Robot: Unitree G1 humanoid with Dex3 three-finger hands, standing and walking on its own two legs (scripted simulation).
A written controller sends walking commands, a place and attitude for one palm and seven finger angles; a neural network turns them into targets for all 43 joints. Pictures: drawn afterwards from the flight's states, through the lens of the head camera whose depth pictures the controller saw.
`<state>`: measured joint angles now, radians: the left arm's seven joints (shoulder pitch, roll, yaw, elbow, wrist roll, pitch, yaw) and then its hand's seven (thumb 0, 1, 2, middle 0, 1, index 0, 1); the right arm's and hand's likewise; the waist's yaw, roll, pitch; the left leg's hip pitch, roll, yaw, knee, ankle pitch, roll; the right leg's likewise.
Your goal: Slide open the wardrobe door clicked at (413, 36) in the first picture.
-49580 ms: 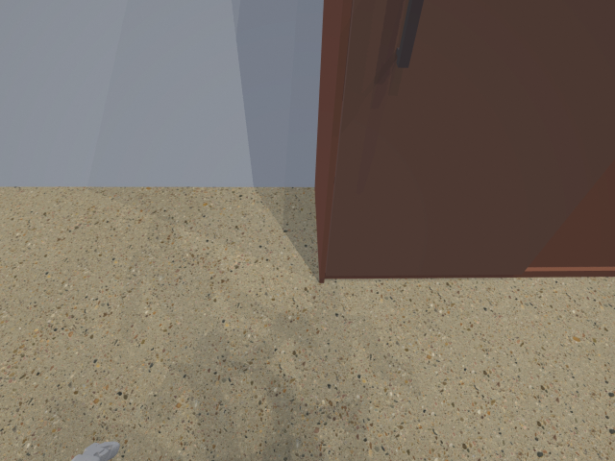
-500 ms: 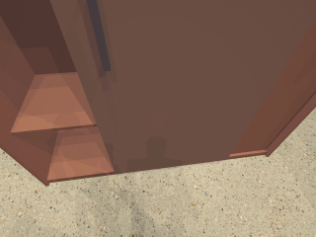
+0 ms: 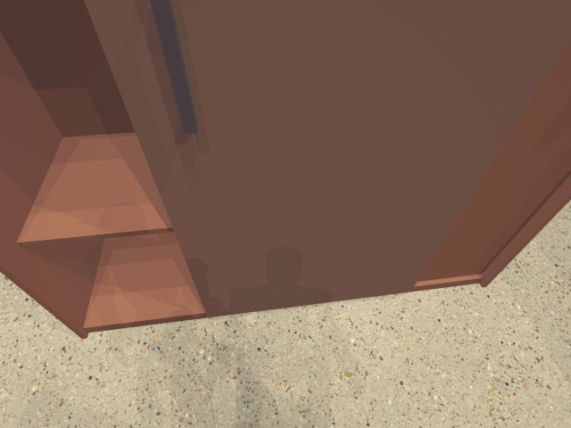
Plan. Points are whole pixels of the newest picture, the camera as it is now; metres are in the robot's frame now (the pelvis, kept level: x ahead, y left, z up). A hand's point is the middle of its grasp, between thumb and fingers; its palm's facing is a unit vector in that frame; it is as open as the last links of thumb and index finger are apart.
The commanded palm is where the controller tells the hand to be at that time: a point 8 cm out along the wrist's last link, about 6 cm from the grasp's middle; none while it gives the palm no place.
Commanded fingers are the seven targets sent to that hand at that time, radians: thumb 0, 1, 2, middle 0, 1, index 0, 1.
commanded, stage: look to check the result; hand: left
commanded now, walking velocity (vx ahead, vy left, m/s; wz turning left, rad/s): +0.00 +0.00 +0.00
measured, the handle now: (174, 50) +0.56 +0.20 +0.24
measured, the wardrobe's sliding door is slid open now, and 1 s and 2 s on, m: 0.43 0.43 0.43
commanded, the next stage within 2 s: stand and wait in 0.04 s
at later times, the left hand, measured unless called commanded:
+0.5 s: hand out of the picture +0.05 +0.21 -0.17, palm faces +0.00 -0.96 -0.27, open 7.4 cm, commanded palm none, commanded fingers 0.00 0.90 0.90 -0.20 -0.30 -0.20 -0.30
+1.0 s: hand out of the picture +0.07 +0.22 -0.16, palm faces -0.02 -0.95 -0.30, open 7.4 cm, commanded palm none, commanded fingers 0.00 0.90 0.90 -0.20 -0.30 -0.20 -0.30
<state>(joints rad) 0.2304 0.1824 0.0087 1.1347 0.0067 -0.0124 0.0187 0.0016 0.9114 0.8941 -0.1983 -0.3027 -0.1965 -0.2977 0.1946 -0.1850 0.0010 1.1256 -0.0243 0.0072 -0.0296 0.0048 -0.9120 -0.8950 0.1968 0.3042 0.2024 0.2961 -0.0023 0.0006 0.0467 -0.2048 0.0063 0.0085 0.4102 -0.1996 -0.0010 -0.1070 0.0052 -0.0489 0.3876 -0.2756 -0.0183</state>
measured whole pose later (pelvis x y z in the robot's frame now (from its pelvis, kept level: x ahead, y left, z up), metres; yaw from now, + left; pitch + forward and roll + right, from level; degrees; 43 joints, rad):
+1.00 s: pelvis +0.00 -0.01 +0.00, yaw -1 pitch -1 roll +0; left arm 0.13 0.29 0.01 1.13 0.01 -0.02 0.00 0.00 0.91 0.89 -0.20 -0.30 -0.20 -0.30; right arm 0.11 -0.30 0.00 1.12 -0.02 0.00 -0.02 0.01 -0.91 -0.89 0.20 0.30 0.20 0.30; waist -0.01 0.00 0.05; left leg -0.15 0.02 0.02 0.33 -0.17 -0.02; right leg -0.06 0.03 -0.04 0.31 -0.24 -0.04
